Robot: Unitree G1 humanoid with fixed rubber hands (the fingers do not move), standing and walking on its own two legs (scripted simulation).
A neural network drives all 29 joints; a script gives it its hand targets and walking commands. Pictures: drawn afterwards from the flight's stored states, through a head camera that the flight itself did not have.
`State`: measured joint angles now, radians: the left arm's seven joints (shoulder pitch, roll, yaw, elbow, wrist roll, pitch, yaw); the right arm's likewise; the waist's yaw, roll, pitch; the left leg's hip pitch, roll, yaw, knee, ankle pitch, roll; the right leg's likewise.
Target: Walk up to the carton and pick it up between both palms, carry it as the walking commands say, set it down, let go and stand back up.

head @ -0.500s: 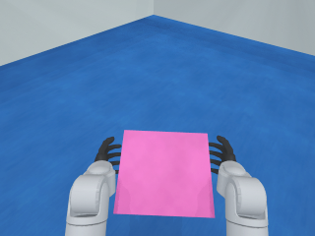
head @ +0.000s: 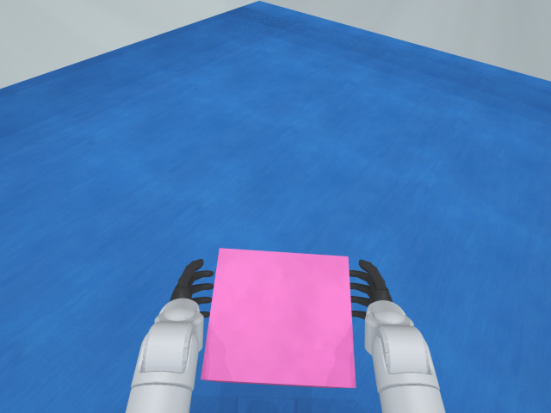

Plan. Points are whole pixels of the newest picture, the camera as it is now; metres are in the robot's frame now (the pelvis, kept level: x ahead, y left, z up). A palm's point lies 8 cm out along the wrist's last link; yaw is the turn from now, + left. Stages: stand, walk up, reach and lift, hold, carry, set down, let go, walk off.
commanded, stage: hold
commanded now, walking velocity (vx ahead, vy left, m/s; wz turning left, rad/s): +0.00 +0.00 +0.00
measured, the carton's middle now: (278, 323) +0.30 +0.02 -0.07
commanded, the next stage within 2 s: set down in 0.02 s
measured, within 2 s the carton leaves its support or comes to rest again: neither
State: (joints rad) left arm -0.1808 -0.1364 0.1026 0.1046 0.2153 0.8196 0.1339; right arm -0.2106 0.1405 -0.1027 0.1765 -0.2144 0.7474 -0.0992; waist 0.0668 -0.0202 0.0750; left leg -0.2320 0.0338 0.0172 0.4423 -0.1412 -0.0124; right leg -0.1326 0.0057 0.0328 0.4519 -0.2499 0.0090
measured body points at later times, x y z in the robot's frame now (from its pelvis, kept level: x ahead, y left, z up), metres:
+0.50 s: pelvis -0.01 -0.01 -0.01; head +0.01 +0.01 +0.44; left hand +0.30 +0.18 -0.02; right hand +0.33 -0.11 -0.02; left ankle +0.06 +0.13 -0.74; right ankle +0.00 -0.13 -0.74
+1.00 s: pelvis -0.03 -0.01 -0.06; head +0.13 +0.02 +0.36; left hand +0.31 +0.19 -0.12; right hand +0.36 -0.10 -0.11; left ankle +0.06 +0.13 -0.74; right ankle +0.00 -0.13 -0.74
